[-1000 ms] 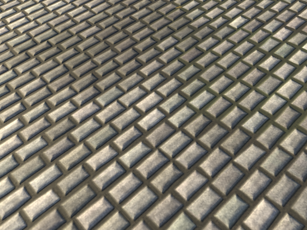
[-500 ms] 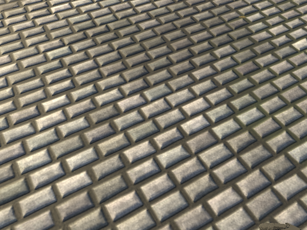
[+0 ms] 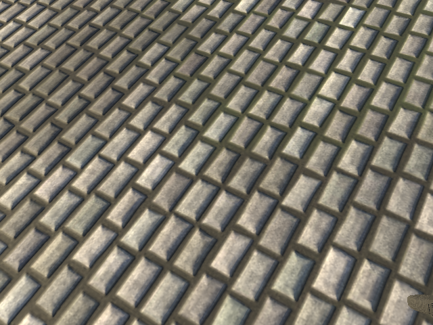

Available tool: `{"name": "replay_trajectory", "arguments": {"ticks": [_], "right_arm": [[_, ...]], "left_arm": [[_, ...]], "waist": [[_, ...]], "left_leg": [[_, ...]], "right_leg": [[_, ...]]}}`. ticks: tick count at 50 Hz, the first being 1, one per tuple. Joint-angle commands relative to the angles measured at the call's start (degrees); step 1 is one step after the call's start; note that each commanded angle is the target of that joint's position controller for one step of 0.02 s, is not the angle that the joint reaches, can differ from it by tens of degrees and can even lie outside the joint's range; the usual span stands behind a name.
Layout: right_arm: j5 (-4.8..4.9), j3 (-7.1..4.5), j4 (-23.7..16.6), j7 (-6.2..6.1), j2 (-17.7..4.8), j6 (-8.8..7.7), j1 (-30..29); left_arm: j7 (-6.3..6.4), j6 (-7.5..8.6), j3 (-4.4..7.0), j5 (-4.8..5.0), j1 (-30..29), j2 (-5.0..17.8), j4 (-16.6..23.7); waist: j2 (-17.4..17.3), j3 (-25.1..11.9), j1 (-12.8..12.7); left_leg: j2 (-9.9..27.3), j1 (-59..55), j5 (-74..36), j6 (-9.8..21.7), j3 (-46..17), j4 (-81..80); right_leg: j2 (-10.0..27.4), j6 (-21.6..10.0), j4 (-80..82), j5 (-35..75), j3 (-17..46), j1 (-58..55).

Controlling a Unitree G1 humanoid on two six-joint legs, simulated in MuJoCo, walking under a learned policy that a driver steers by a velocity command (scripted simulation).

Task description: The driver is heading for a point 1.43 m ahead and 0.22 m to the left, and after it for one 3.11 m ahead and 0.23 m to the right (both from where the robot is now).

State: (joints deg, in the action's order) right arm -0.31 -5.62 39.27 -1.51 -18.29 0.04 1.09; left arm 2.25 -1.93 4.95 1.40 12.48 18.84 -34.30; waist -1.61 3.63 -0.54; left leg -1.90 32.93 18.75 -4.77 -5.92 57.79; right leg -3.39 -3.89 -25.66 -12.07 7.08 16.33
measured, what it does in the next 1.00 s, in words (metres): walks ahead, turning left: left foot, then left foot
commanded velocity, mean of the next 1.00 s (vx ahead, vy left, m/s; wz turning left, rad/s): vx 0.11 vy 0.00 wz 0.24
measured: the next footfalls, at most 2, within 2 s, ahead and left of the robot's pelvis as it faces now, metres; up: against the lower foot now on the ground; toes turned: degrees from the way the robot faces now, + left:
left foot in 0.26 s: +0.13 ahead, +0.13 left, +0.00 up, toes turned -19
left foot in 0.94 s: +0.13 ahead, +0.22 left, +0.00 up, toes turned +22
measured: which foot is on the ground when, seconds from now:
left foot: up 0.00-0.24, down 0.26-0.56, up 0.58-0.92, down 0.94-1.00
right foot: down 0.00-0.96, up 0.98-1.00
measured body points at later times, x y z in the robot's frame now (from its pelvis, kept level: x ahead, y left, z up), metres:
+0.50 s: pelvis +0.05 +0.04 -0.01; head +0.09 +0.04 +0.44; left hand +0.26 +0.28 -0.10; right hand +0.16 -0.25 -0.11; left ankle +0.10 +0.15 -0.75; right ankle +0.00 -0.08 -0.75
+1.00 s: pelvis +0.13 +0.12 -0.03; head +0.16 +0.15 +0.42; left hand +0.11 +0.45 -0.14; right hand +0.40 -0.07 -0.09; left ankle +0.09 +0.21 -0.75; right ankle +0.02 -0.08 -0.70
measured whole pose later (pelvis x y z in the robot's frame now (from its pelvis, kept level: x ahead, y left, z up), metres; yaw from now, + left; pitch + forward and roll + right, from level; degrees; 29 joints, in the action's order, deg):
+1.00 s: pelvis +0.13 +0.12 -0.03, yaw +19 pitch +3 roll +0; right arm 2.4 -3.9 32.7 2.7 -19.4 -0.1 8.1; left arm 0.2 2.6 6.1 0.8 16.4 20.4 -40.8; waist 1.5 2.5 -2.5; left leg 0.1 21.8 21.4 3.9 4.4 41.3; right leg 7.6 3.6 -53.7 -30.8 -4.4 11.8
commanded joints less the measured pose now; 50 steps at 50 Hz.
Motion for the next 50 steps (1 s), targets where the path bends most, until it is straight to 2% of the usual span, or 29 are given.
{"name": "replay_trajectory", "arguments": {"ticks": [1,5,10,12,13,14,15,16,17,19,21,24,26,28,29,30,31,32,33,36,38,40,43,45,46,47,48,49,50], "right_arm": [[0.27,-0.61,-3.4,0.01,-3.1,-0.78,-1.5],[0.46,-0.76,-3.4,0.44,-3.6,-1.46,-2.5],[0.45,-0.78,-2.7,1.58,-4.7,-2.57,0.3],[0.32,-0.76,-1.8,2.19,-4.6,-3.06,3.6],[-0.44,-0.38,-1.9,2.36,-4.6,-3.24,3.5],[-1.66,0.04,-3.1,2.26,-6.1,-3.18,2.0],[-2.92,1.5,-2.1,2.34,-3.4,-3.18,-0.3],[-1.79,2.42,-2.6,2.69,-0.7,-3.34,-1.7],[-0.74,2.17,-2.3,2.74,-1.6,-2.99,-0.6],[1.28,0.42,-2.4,2.13,-7.6,-1.93,1.2],[1.64,-0.76,-3.0,1.34,-11.0,-1.16,3.2],[2.23,-1.0,-4.5,0.71,-9.2,-0.41,3.4],[2.5,-1.06,-5.8,0.48,-8.1,0.18,3.2],[3.03,-0.93,-6.9,0.55,-6.9,0.66,3.6],[2.94,-0.77,-7.0,0.8,-6.3,0.77,5.0],[2.35,-1.19,-6.7,1.27,-6.6,0.91,6.8],[1.98,-2.04,-6.5,1.71,-8.6,1.11,7.0],[2.35,-2.22,-6.3,1.96,-8.2,1.73,7.3],[2.46,-1.53,-6.5,2.26,-6.3,2.26,6.9],[2.59,0.01,-8.9,3.45,-3.3,2.44,2.9],[2.77,0.74,-10.9,4.33,-2.9,2.51,0.0],[2.82,0.81,-12.3,4.76,-4.0,2.29,-1.6],[2.59,0.81,-12.9,4.71,-5.0,1.42,-2.5],[2.67,0.86,-12.2,4.63,-4.9,1.01,0.1],[2.77,0.42,-10.3,4.49,-5.2,0.9,5.4],[3.0,-1.15,-6.8,4.1,-7.7,0.84,14.7],[3.26,-3.97,-3.0,3.33,-13.7,0.89,29.1],[2.64,-5.12,-4.6,3.19,-22.9,-0.59,29.9],[2.12,-3.37,-6.8,3.92,-17.0,-2.37,27.2]], "left_arm": [[0.74,0.23,3.09,0.03,-1.5,10.4,4.8],[0.55,-0.36,3.22,-0.18,-2.8,10.7,6.0],[-0.19,-0.77,1.94,-0.64,-4.4,8.8,6.6],[-0.31,-0.79,1.06,-0.32,-6.5,7.5,6.7],[-0.35,-0.47,0.13,-0.94,-4.4,4.9,5.9],[-0.51,-0.04,-1.2,-2.92,0.6,1.1,4.8],[-0.41,0.16,-0.93,-2.94,3.4,1.6,4.3],[-0.18,0.4,-0.45,-3.37,2.4,4.2,3.4],[-0.22,0.78,-0.1,-3.27,-0.6,4.9,3.0],[-0.38,1.05,0.26,-3.11,-3.9,4.6,2.7],[-0.44,1.34,0.5,-2.15,-4.4,4.4,2.6],[-0.25,2.26,0.76,-1.59,-2.2,3.1,1.5],[-0.45,2.9,1.24,-1.67,-0.6,3.4,0.5],[-0.63,2.79,2.14,-2.3,-1.0,5.2,0.0],[-0.49,2.63,2.58,-2.95,-0.4,6.3,-0.1],[0.04,2.68,2.36,-3.04,-2.5,5.5,0.7],[0.53,2.66,1.79,-2.62,-3.0,4.2,1.7],[0.97,2.54,1.46,-2.25,-4.9,3.5,2.1],[1.08,2.47,1.61,-1.57,-6.2,4.1,1.8],[1.32,1.63,2.43,-1.84,-3.2,6.6,0.6],[0.63,1.81,2.96,-1.47,1.0,8.3,-0.5],[-0.48,3.12,3.26,-0.7,2.0,9.7,-1.1],[-1.97,4.73,3.65,-0.31,2.9,10.9,-2.2],[-2.63,4.95,3.72,-0.05,2.6,11.3,-3.0],[-2.65,4.92,3.64,0.1,0.3,11.4,-2.9],[-2.51,5.05,3.1,0.27,-1.1,10.2,-2.7],[-2.09,5.45,2.21,-0.17,-3.9,8.0,-0.3],[-1.83,7.3,-0.27,-2.14,-7.7,0.1,6.5],[-2.33,9.35,0.24,-0.24,-11.4,5.3,6.9]], "waist": [[8.3,-9.1,0.5],[10.4,-8.5,-0.2],[12.4,-11.2,-1.0],[11.4,-10.8,1.1],[8.5,-11.1,0.5],[-3.0,-12.2,-2.8],[-11.3,-8.4,-6.5],[-9.8,-6.3,-5.5],[-8.2,-6.2,-3.7],[-7.4,-6.1,-1.6],[-7.0,-5.8,-0.9],[-8.5,-7.7,-1.2],[-5.3,-10.3,-1.1],[5.2,-9.7,0.0],[11.6,-8.7,-0.1],[15.1,-8.3,0.7],[9.4,-7.4,0.5],[5.6,-6.3,1.6],[4.7,-4.3,1.9],[8.1,-3.6,-1.6],[8.2,-6.1,-4.4],[8.8,-4.2,-5.0],[8.2,-1.1,-4.9],[7.7,-0.6,-2.9],[7.6,-1.9,0.8],[5.7,-6.0,5.8],[-1.3,-10.2,12.5],[-21.6,-12.2,9.2],[-10.2,-12.9,10.8]], "left_leg": [[-1.7,3.1,-2.1,-1.0,-1.2,-6.6],[-3.0,-0.7,-2.0,-0.7,-2.3,-13.3],[-1.3,-8.4,-1.2,1.2,-0.6,-20.7],[-0.1,-16.2,-10.4,3.0,1.0,-31.3],[3.2,-22.1,-20.2,4.6,-2.2,-36.1],[12.2,-26.3,-32.0,8.1,-13.3,-38.6],[17.8,-21.5,-33.5,17.3,-22.4,-39.1],[17.2,-19.5,-26.3,19.3,-24.4,-40.2],[13.6,-20.5,-21.8,17.2,-21.5,-39.7],[9.0,-20.3,-14.9,13.3,-18.8,-38.2],[8.3,-19.7,-13.5,12.9,-20.3,-37.6],[8.5,-21.4,-19.8,14.2,-23.3,-34.6],[7.0,-19.3,-24.8,13.5,-22.1,-31.1],[0.4,-9.6,-15.7,9.2,-13.5,-22.8],[-3.9,-1.2,-3.7,6.2,-7.0,-16.1],[-3.4,4.2,15.5,3.8,-2.4,-3.8],[0.1,6.0,17.3,2.2,-1.7,6.0],[2.1,6.0,14.8,1.0,-0.9,9.4],[3.7,7.2,10.6,0.1,0.4,6.9],[5.0,6.8,3.9,-1.2,5.5,0.7],[6.3,3.6,2.4,-0.1,7.3,-4.5],[7.0,2.2,3.6,1.9,8.4,-8.1],[6.6,1.7,5.4,4.8,10.4,-12.8],[5.0,-3.4,6.7,7.2,12.8,-16.7],[2.3,-12.2,5.1,8.5,15.9,-20.6],[-1.2,-26.8,1.7,10.5,17.9,-23.8],[1.6,-47.0,1.7,15.4,5.4,-26.0],[16.8,-55.7,6.3,26.2,-35.3,-38.8],[21.4,-56.5,4.5,28.0,-40.4,-44.0]], "right_leg": [[11.7,-8.3,3.7,18.4,16.4,-11.1],[10.3,-7.4,2.0,15.1,21.3,-8.2],[10.5,-6.9,-3.4,26.5,23.4,-9.6],[8.9,-5.1,-5.0,22.3,22.3,-7.6],[6.8,-2.6,-5.9,14.4,20.3,-5.4],[0.4,0.9,-13.5,-4.8,13.6,-3.1],[-2.8,4.9,-13.8,-21.4,10.1,-0.7],[0.9,7.1,-12.9,-19.0,7.1,-0.8],[1.2,7.4,-8.4,-13.5,5.6,-1.6],[0.3,7.0,-2.7,-5.6,3.2,-4.6],[-1.0,6.2,-4.6,-6.6,0.0,-4.2],[-0.9,5.2,-4.5,-6.7,-1.2,-3.2],[0.9,3.8,-3.0,-1.7,-0.5,-7.0],[8.0,-0.5,0.7,14.9,5.0,-13.7],[15.9,-5.1,2.9,26.6,11.6,-18.5],[25.1,-10.8,3.4,36.6,16.5,-19.5],[27.5,-12.5,3.0,39.8,15.3,-17.6],[25.5,-10.9,2.4,38.4,10.9,-16.0],[22.3,-8.6,2.6,35.9,6.2,-15.5],[18.5,-7.5,3.2,35.8,-1.9,-16.9],[20.2,-7.6,8.0,14.8,-2.6,-17.2],[21.4,-7.0,12.4,-4.9,-2.5,-15.9],[22.5,-5.6,14.3,-11.8,-4.5,-17.3],[22.2,-4.3,11.4,-6.7,-8.7,-16.4],[20.4,-2.6,5.6,3.2,-13.4,-12.7],[17.3,-0.3,-6.9,16.7,-18.9,-6.7],[12.9,4.0,-30.7,17.7,-21.3,10.4],[0.6,7.9,-50.8,-23.7,-12.9,36.4],[2.6,6.6,-54.9,-21.4,-1.3,43.4]]}}
Keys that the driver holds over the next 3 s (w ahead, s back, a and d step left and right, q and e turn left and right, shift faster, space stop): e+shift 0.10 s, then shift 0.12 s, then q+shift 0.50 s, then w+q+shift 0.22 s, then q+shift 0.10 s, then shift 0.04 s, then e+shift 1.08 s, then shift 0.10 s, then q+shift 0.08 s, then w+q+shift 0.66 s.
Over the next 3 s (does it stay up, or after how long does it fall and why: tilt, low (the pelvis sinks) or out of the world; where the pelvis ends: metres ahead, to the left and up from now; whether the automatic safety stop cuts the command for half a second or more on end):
stays up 0.68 0.34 -0.04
